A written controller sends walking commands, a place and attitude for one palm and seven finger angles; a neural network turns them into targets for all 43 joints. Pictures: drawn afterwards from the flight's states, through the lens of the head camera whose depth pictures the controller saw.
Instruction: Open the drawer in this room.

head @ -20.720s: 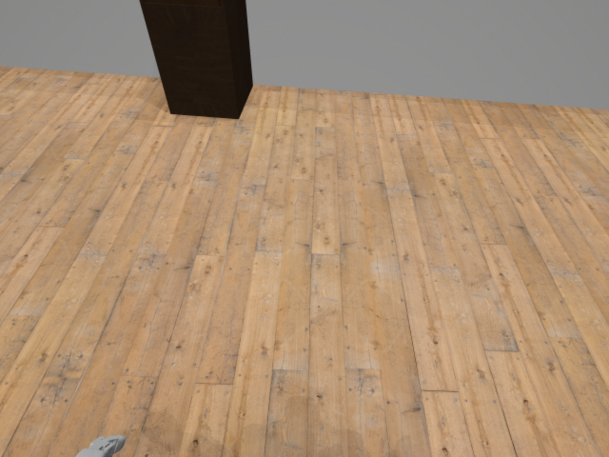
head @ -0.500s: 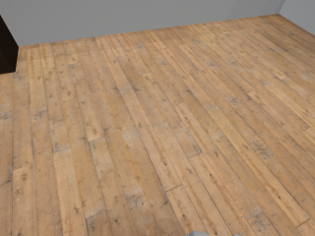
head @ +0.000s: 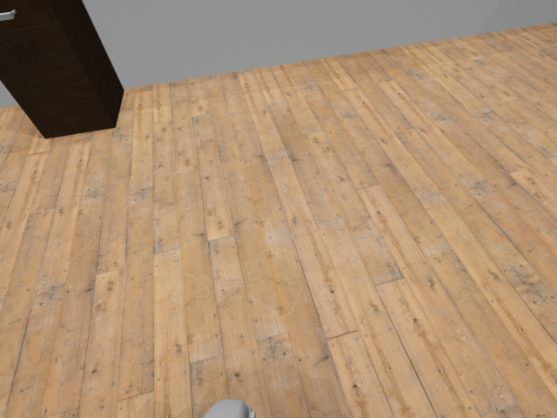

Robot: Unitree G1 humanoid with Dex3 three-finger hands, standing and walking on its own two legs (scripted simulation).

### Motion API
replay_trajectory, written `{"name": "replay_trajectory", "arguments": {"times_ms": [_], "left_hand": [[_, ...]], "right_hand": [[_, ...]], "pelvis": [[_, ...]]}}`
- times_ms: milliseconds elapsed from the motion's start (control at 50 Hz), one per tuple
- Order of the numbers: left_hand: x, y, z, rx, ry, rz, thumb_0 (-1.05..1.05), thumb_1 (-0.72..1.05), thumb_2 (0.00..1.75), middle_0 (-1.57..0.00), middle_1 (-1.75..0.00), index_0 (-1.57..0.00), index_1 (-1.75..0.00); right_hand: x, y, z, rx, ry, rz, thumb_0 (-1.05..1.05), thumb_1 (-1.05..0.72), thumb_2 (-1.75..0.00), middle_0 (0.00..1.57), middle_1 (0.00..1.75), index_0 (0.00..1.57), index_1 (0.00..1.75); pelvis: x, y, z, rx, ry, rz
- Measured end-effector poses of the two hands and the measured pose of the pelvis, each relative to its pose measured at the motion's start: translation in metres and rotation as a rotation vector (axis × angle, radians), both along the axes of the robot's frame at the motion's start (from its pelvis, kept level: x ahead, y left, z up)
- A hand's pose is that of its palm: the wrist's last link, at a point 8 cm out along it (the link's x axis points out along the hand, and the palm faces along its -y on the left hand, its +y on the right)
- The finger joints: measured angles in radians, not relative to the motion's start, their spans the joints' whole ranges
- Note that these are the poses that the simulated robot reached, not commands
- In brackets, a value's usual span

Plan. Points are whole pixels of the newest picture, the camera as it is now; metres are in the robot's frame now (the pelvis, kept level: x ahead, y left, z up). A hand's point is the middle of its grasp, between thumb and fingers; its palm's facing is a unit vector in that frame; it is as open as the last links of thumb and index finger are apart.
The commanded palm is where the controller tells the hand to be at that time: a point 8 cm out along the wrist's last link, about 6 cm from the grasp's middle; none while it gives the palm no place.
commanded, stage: turn or walk to find it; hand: left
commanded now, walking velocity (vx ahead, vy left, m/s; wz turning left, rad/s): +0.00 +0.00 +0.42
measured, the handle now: out of the picture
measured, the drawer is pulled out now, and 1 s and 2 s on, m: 0.00 0.00 0.00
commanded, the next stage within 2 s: stand and wait in 0.94 s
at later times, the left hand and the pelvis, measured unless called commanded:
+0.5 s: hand out of the picture +0.00 +0.27 -0.17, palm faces +0.25 -0.94 -0.23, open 7.4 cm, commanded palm none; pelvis -0.02 +0.05 +0.00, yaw +12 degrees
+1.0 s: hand out of the picture -0.03 +0.21 -0.15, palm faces +0.42 -0.87 -0.26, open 7.4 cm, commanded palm none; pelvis -0.02 +0.00 +0.00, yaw +25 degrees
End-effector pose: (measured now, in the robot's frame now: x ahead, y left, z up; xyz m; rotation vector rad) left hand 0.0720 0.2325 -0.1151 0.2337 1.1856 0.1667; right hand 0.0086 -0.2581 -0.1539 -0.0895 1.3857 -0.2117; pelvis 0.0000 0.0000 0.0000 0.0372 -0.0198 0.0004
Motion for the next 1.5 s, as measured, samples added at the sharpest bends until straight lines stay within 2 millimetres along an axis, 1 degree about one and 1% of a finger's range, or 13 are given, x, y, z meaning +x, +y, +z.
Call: {"name": "replay_trajectory", "arguments": {"times_ms": [140, 260, 320, 520, 680, 760, 880, 1000, 1160, 1220, 1280, 1340, 1500], "left_hand": [[-0.055, 0.020, -0.017, -0.028, 0.074, 0.114, 0.01, 0.91, 0.90, -0.20, -0.30, -0.20, -0.30], [-0.104, 0.057, -0.045, -0.055, 0.152, 0.218, 0.01, 0.91, 0.90, -0.20, -0.30, -0.20, -0.30], [-0.116, 0.071, -0.044, -0.054, 0.191, 0.244, 0.01, 0.91, 0.90, -0.20, -0.30, -0.20, -0.30], [-0.088, 0.084, -0.021, -0.040, 0.067, 0.274, 0.01, 0.91, 0.90, -0.20, -0.30, -0.19, -0.30], [-0.050, 0.061, -0.009, 0.000, -0.047, 0.264, 0.01, 0.91, 0.90, -0.20, -0.30, -0.19, -0.30], [-0.053, 0.042, -0.003, 0.026, -0.084, 0.274, 0.01, 0.91, 0.90, -0.20, -0.30, -0.20, -0.30], [-0.088, 0.022, 0.003, 0.019, -0.037, 0.358, 0.01, 0.91, 0.90, -0.20, -0.30, -0.20, -0.30], [-0.132, 0.013, -0.007, -0.013, 0.025, 0.449, 0.01, 0.90, 0.90, -0.20, -0.30, -0.20, -0.30], [-0.212, 0.022, -0.037, -0.087, 0.119, 0.607, 0.01, 0.90, 0.90, -0.20, -0.30, -0.20, -0.30], [-0.231, 0.030, -0.043, -0.111, 0.188, 0.629, 0.01, 0.91, 0.90, -0.20, -0.30, -0.20, -0.30], [-0.225, 0.042, -0.035, -0.123, 0.200, 0.626, 0.01, 0.91, 0.90, -0.20, -0.30, -0.19, -0.30], [-0.202, 0.058, -0.026, -0.119, 0.149, 0.623, 0.01, 0.91, 0.90, -0.19, -0.30, -0.19, -0.30], [-0.103, 0.095, -0.021, -0.094, 0.046, 0.591, 0.01, 0.91, 0.90, -0.19, -0.30, -0.19, -0.30]], "right_hand": [[0.037, 0.014, 0.009, -0.036, -0.018, 0.121, 0.00, -0.91, -0.90, 0.20, 0.30, 0.19, 0.30], [0.089, 0.051, 0.016, -0.080, -0.152, 0.238, 0.00, -0.91, -0.90, 0.20, 0.30, 0.19, 0.30], [0.101, 0.070, 0.028, -0.079, -0.198, 0.271, 0.00, -0.91, -0.90, 0.20, 0.30, 0.20, 0.30], [0.103, 0.092, 0.031, -0.043, -0.178, 0.333, 0.00, -0.90, -0.90, 0.21, 0.30, 0.20, 0.30], [0.081, 0.063, 0.005, -0.001, -0.089, 0.324, 0.00, -0.90, -0.90, 0.21, 0.30, 0.20, 0.30], [0.079, 0.043, -0.008, 0.013, -0.047, 0.332, 0.00, -0.90, -0.90, 0.21, 0.30, 0.20, 0.30], [0.090, 0.031, -0.004, 0.009, -0.021, 0.389, 0.00, -0.91, -0.90, 0.20, 0.30, 0.20, 0.30], [0.108, 0.040, 0.004, -0.012, -0.014, 0.472, 0.00, -0.91, -0.90, 0.20, 0.30, 0.19, 0.30], [0.154, 0.105, 0.016, -0.030, -0.140, 0.638, 0.00, -0.91, -0.90, 0.20, 0.30, 0.19, 0.30], [0.164, 0.129, 0.023, -0.022, -0.211, 0.650, 0.00, -0.91, -0.90, 0.20, 0.30, 0.20, 0.30], [0.160, 0.142, 0.030, -0.017, -0.216, 0.642, 0.00, -0.91, -0.90, 0.20, 0.30, 0.20, 0.30], [0.150, 0.149, 0.029, -0.010, -0.155, 0.641, 0.00, -0.91, -0.90, 0.20, 0.30, 0.20, 0.30], [0.127, 0.148, 0.013, 0.010, 0.062, 0.571, 0.00, -0.90, -0.90, 0.21, 0.30, 0.20, 0.30]], "pelvis": [[-0.006, 0.011, -0.003, -0.012, 0.014, 0.067], [-0.014, 0.038, -0.016, -0.035, 0.015, 0.122], [-0.015, 0.045, -0.011, -0.044, 0.010, 0.131], [-0.017, 0.050, 0.002, -0.060, 0.022, 0.212], [-0.014, 0.025, -0.005, -0.034, 0.027, 0.278], [-0.014, 0.010, -0.010, -0.024, 0.014, 0.322], [-0.014, 0.003, -0.002, -0.003, 0.006, 0.385], [-0.016, 0.005, -0.001, -0.004, 0.008, 0.444], [-0.020, 0.036, -0.012, -0.043, 0.008, 0.523], [-0.016, 0.050, -0.012, -0.040, -0.002, 0.513], [-0.006, 0.063, -0.004, -0.054, -0.010, 0.526], [0.006, 0.075, 0.003, -0.059, -0.012, 0.549], [0.061, 0.095, 0.000, -0.032, 0.006, 0.564]]}}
